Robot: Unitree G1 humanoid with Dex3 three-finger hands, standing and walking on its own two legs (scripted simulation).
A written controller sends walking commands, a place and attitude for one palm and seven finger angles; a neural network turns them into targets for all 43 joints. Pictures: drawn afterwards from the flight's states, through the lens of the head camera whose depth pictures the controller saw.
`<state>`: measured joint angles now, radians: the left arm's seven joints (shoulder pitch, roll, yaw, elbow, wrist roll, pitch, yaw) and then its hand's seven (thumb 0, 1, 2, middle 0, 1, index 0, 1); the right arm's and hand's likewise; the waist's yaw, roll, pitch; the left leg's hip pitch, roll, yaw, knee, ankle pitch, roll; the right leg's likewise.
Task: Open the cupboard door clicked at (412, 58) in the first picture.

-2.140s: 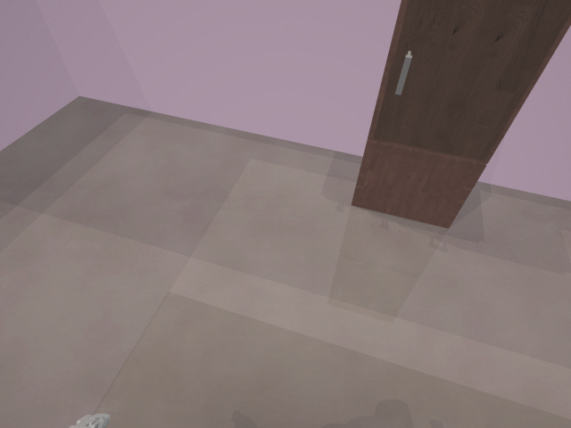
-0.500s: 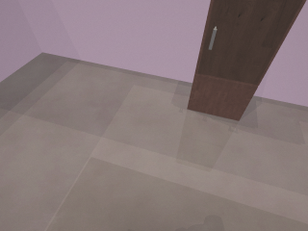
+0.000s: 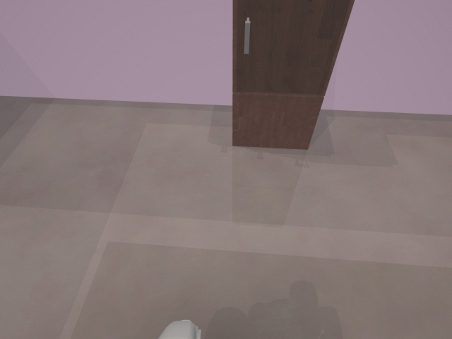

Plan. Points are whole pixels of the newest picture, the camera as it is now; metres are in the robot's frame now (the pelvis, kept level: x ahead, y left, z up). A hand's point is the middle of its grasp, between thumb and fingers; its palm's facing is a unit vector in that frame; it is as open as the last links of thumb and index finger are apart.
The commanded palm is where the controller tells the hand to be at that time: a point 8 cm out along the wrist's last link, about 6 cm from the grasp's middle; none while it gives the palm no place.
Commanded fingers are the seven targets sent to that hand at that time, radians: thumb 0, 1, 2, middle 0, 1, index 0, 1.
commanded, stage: walk to a spot facing it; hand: left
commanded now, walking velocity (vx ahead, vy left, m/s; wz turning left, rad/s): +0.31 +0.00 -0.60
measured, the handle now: (247, 35) +1.23 +0.03 -0.06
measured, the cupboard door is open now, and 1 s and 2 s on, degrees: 0 0 0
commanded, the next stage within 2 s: turn to face it in 1.60 s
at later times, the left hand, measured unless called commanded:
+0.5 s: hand (136, 263) +0.29 +0.25 -0.17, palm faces -0.24 -0.95 -0.20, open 7.4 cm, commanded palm none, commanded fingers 0.00 0.90 0.90 -0.20 -0.30 -0.20 -0.30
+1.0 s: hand (214, 190) +0.52 +0.09 -0.18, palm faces -0.56 -0.81 -0.20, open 7.3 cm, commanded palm none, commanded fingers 0.00 0.90 0.90 -0.20 -0.30 -0.20 -0.30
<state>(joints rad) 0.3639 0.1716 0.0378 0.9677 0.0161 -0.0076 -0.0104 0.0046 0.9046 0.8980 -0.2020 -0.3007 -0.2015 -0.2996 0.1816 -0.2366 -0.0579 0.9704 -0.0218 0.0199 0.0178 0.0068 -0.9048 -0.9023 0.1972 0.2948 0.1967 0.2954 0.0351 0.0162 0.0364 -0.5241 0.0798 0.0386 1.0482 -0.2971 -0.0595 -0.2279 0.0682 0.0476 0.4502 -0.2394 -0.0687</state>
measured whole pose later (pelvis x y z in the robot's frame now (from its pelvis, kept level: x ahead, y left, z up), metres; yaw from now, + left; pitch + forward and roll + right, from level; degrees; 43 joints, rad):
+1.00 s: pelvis +0.35 -0.03 -0.01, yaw -35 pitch +0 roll -1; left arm 0.19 0.21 0.06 0.97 0.02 -0.01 -0.01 0.00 0.92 0.90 -0.20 -0.30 -0.20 -0.30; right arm 0.20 -0.17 -0.04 0.92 -0.02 -0.03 0.00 0.01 -0.91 -0.90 0.19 0.29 0.19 0.29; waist -0.03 -0.01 0.07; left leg -0.56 0.18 0.06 0.95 -0.33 -0.08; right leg -0.30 0.07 -0.02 0.57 -0.27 -0.06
